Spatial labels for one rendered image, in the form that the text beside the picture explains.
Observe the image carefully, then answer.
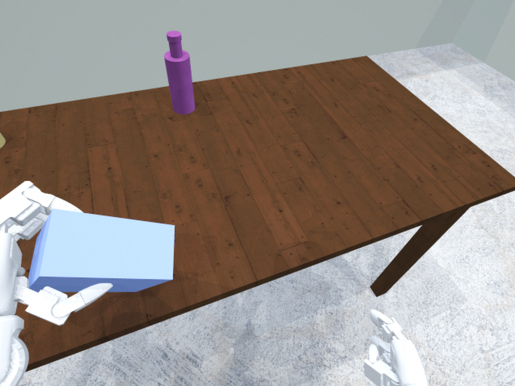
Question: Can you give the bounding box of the right robot hand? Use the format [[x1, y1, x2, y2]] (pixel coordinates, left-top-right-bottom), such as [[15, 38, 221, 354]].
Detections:
[[364, 310, 428, 386]]

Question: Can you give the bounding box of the table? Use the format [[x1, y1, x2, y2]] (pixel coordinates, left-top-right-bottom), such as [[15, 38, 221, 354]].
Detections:
[[0, 56, 515, 372]]

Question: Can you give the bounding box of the robot left forearm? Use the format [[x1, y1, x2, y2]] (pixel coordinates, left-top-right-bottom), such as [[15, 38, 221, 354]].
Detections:
[[0, 315, 29, 386]]

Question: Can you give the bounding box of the sponge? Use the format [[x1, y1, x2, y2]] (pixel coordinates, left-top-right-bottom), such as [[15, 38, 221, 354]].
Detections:
[[28, 208, 175, 292]]

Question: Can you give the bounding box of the left robot hand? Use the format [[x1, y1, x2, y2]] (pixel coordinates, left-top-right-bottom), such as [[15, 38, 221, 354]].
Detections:
[[0, 181, 113, 326]]

